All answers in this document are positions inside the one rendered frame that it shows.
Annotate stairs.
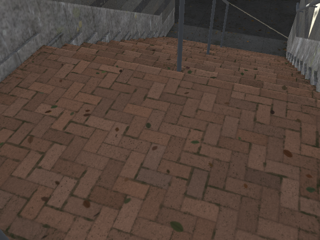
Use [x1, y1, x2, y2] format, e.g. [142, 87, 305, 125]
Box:
[61, 36, 320, 100]

